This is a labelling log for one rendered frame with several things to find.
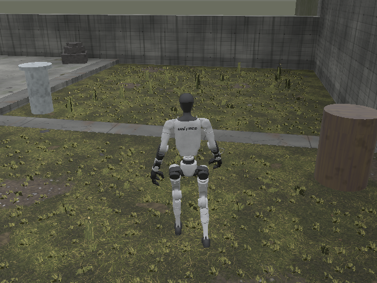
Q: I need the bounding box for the robot left forearm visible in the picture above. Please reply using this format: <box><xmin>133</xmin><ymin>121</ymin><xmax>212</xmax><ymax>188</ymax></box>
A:
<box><xmin>152</xmin><ymin>144</ymin><xmax>165</xmax><ymax>172</ymax></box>

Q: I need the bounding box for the robot torso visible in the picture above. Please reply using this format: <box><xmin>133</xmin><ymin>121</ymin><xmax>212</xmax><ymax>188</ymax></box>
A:
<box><xmin>174</xmin><ymin>116</ymin><xmax>201</xmax><ymax>177</ymax></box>

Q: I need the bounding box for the left robot hand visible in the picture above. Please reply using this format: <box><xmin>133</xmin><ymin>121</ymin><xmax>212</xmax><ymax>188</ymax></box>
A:
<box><xmin>150</xmin><ymin>170</ymin><xmax>164</xmax><ymax>186</ymax></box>

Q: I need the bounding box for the left robot shin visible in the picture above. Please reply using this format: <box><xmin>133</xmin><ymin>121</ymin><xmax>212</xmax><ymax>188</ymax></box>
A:
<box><xmin>172</xmin><ymin>190</ymin><xmax>181</xmax><ymax>228</ymax></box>

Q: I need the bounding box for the right robot hand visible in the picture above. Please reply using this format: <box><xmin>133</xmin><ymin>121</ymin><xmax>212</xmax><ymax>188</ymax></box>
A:
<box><xmin>209</xmin><ymin>158</ymin><xmax>222</xmax><ymax>169</ymax></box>

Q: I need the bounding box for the left robot upper arm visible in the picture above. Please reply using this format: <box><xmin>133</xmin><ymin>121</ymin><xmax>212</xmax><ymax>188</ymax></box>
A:
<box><xmin>159</xmin><ymin>119</ymin><xmax>175</xmax><ymax>153</ymax></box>

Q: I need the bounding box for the robot right forearm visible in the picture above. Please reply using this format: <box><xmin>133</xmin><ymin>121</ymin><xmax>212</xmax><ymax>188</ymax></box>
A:
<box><xmin>211</xmin><ymin>141</ymin><xmax>221</xmax><ymax>160</ymax></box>

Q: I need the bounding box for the right robot upper arm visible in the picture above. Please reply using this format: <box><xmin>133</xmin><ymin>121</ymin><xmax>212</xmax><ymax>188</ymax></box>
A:
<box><xmin>199</xmin><ymin>118</ymin><xmax>217</xmax><ymax>149</ymax></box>

